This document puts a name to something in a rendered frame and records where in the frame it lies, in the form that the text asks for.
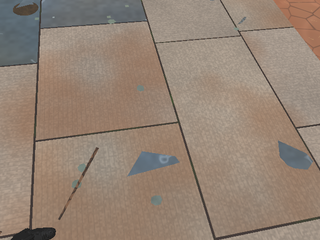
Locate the robot left hand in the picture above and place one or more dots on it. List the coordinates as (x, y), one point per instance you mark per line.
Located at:
(45, 233)

